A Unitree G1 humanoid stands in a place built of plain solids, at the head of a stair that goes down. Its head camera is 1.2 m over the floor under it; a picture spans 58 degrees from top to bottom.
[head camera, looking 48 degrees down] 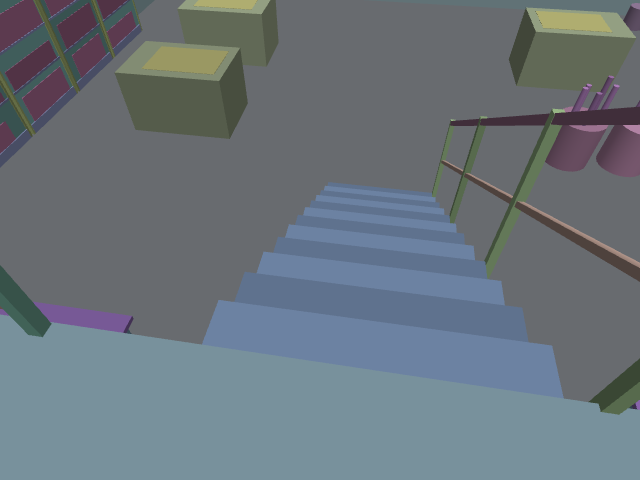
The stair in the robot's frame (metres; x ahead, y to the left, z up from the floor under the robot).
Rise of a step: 0.18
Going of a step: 0.28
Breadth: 1.22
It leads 9 degrees to the right of straight ahead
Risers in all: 13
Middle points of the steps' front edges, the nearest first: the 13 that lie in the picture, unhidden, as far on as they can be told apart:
0.56 -0.17 0.00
0.84 -0.22 -0.18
1.12 -0.26 -0.36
1.39 -0.30 -0.54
1.67 -0.35 -0.72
1.94 -0.39 -0.90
2.22 -0.44 -1.09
2.49 -0.48 -1.27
2.77 -0.52 -1.45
3.04 -0.57 -1.63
3.32 -0.61 -1.81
3.60 -0.66 -1.99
3.87 -0.70 -2.17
